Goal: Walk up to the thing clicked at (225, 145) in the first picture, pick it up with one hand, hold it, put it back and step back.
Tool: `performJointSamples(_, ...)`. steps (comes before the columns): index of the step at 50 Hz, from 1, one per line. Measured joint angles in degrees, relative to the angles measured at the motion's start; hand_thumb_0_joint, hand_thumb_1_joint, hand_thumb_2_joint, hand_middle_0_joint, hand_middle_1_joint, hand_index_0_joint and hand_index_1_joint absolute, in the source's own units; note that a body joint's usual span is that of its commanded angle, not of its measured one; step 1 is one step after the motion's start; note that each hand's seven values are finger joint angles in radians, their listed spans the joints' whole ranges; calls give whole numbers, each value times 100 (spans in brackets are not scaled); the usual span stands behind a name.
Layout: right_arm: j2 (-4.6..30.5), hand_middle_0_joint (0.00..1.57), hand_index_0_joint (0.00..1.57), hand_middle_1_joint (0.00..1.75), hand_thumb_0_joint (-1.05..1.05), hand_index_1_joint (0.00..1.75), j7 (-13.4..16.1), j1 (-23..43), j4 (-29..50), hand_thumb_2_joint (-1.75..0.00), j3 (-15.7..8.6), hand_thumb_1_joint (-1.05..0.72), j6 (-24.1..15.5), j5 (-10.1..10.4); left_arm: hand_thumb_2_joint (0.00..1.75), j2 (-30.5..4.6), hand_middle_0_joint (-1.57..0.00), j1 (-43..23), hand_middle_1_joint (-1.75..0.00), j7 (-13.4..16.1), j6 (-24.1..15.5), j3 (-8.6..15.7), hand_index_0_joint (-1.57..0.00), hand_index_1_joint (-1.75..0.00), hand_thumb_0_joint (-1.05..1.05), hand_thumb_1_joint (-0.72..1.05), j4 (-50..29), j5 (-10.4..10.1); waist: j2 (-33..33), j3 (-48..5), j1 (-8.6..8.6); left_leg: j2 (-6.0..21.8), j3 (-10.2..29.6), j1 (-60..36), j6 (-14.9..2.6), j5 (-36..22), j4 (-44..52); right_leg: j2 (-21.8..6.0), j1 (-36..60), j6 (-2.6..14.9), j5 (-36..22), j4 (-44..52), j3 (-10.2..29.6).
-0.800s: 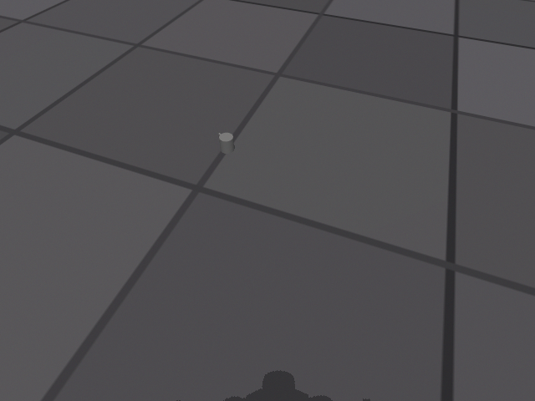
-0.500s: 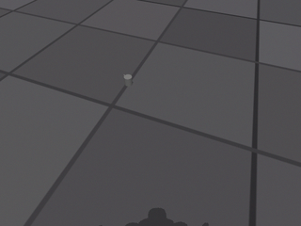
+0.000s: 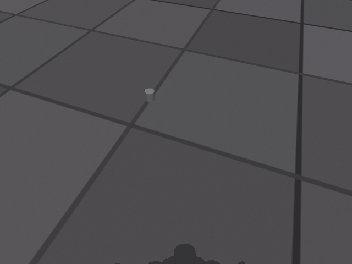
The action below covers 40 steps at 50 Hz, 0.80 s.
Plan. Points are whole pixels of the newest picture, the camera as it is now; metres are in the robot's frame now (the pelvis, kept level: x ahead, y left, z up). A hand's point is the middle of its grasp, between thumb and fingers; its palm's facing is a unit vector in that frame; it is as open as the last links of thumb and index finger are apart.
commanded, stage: stand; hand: left
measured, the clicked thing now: (148, 94) +1.51 +0.22 -0.74
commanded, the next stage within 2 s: walk up in 0.32 s
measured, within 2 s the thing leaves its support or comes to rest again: neither
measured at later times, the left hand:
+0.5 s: hand out of the picture +0.07 +0.28 -0.16, palm faces +0.02 -0.94 -0.35, open 7.4 cm
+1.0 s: hand (76, 198) +0.33 +0.31 -0.16, palm faces -0.13 -0.94 -0.33, open 7.4 cm
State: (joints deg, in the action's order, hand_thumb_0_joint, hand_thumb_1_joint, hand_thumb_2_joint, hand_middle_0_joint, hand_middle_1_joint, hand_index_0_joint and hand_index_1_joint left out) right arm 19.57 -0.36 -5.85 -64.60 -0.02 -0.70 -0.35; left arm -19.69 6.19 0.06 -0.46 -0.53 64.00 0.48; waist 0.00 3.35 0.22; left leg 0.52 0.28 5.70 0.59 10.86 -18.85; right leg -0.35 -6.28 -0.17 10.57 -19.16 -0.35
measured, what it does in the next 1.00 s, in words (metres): walks ahead: left foot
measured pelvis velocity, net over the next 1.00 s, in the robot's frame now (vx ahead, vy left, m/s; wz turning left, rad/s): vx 0.21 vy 0.04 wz -0.04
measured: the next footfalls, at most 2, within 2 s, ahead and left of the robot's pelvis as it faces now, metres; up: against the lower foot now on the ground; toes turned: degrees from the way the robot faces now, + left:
left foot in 0.60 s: +0.13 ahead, +0.16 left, +0.00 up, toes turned +4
right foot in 1.08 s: +0.44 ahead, -0.10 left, +0.00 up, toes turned -5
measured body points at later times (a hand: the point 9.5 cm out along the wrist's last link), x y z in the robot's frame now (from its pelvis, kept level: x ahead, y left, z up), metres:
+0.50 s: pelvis +0.02 +0.01 -0.01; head +0.02 +0.01 +0.44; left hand +0.07 +0.33 -0.13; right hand +0.09 -0.32 -0.13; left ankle +0.01 +0.12 -0.73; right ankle +0.00 -0.12 -0.75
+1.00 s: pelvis +0.21 +0.04 -0.02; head +0.23 +0.05 +0.43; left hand +0.34 +0.35 -0.13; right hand +0.19 -0.28 -0.13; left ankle +0.09 +0.16 -0.75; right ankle +0.38 -0.10 -0.72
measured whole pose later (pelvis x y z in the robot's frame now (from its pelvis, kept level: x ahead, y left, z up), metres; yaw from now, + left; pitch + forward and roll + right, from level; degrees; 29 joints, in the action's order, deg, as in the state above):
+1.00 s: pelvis +0.21 +0.04 -0.02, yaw -3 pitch -3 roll +2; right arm 21.6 -2.7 -22.0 -54.2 -3.8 -4.9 -0.6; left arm -24.8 9.3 -5.5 -0.4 2.8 53.4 0.9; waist -3.2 5.3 -2.3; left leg -0.5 -6.7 -6.3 -0.3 22.0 -18.9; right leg -4.5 -30.5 1.0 6.3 -37.1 0.1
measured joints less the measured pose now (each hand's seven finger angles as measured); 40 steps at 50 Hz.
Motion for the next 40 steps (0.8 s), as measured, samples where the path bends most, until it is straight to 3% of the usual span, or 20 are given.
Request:
performJointSamples(16,3,20,21,30,1,30,-3,-54,7,-89,-3,-90,8,-3,90,-15,-21,35,-30,-6,-2,12,-21,-30,1,90,6,3,-20,-4,1,13,2,-19,11,-22,30,13,20,11,-24,33,-2)
performJointSamples(21,132,21,21,30,1,30,-236,-431,283,-89,-255,-90,-82,-156,90,-116,-21,408,-30,-292,-79,297,-21,-30,1,90,-291,152,8,-319,51,3,9,392,-286,1433,-928,61,-346,232,1231,-786,45)
performJointSamples(25,369,20,21,30,1,30,-266,-544,378,-89,-421,-90,-87,-191,90,-236,-21,570,-30,-346,-218,435,-21,-30,1,90,-520,196,105,-203,106,99,-76,918,-256,1531,-1923,45,-231,222,504,-709,-72)
performJointSamples(28,493,20,20,30,1,30,-337,-572,432,-89,-498,-90,-95,-188,90,-321,-21,770,-30,-371,-198,485,-21,-30,1,90,-642,225,153,-114,233,208,-55,1228,-229,1701,-2051,22,20,140,669,-579,-92)
performJointSamples(30,503,20,20,30,1,30,-390,-590,540,-89,-541,-90,-164,-175,90,-449,-21,915,-30,-395,-116,501,-21,-30,1,90,-653,216,54,-97,279,259,-108,1241,-202,1346,-1700,-60,101,79,841,-666,-37)
performJointSamples(32,478,20,20,30,1,30,-387,-646,689,-89,-598,-90,-306,-168,90,-591,-21,1020,-30,-399,3,519,-21,-30,1,90,-615,197,-157,-90,246,159,-299,1089,-88,363,-1482,-230,-15,169,1370,-1231,85)
performJointSamples(34,435,20,21,30,1,30,-322,-721,833,-89,-642,-90,-434,-206,90,-634,-21,1060,-30,-339,110,525,-21,-30,1,90,-535,169,-287,-126,132,65,-427,1031,-128,492,-1602,-70,-558,271,1820,-2636,491)
performJointSamples(37,343,20,21,30,1,30,-268,-915,885,-89,-586,-90,-435,-143,90,-634,-20,1040,-30,-323,103,434,-20,-30,1,90,-522,101,-348,-177,-22,28,-501,611,-208,652,-1248,156,-1305,294,1431,-3888,566)
performJointSamples(40,266,20,21,30,1,30,-237,-1151,886,-89,-499,-90,-437,-96,90,-641,-20,921,-30,-376,-21,395,-20,-30,1,90,-616,48,-417,-145,-101,-35,-542,77,-212,593,-700,48,-1857,171,850,-3986,495)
